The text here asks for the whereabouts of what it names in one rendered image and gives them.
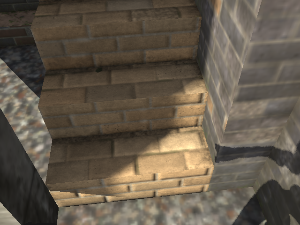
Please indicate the stairs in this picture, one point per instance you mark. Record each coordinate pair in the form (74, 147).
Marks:
(123, 99)

